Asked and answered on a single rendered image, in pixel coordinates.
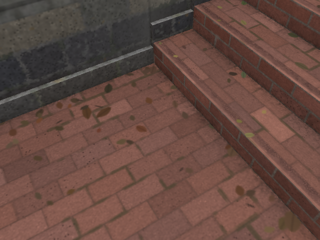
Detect stairs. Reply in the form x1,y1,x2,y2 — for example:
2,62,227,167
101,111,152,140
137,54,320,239
153,0,320,240

